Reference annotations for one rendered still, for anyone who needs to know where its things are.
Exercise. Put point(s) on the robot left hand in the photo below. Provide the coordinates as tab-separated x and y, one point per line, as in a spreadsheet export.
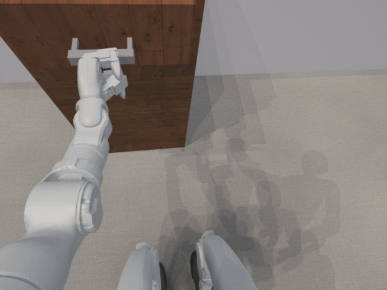
90	78

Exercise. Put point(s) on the cabinet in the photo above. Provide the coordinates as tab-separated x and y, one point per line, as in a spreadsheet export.
155	112

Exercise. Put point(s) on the handle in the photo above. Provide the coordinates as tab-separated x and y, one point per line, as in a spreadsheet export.
126	56

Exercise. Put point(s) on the robot right shin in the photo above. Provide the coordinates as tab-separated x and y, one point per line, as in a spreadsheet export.
205	281

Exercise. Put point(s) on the drawer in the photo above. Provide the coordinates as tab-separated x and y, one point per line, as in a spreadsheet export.
40	32

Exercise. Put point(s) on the left robot upper arm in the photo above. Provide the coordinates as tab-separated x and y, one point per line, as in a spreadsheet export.
59	215

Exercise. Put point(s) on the left robot forearm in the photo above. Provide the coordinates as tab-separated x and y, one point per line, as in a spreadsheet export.
86	156

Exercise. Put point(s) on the robot right thigh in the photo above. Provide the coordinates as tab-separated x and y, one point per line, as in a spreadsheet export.
226	270

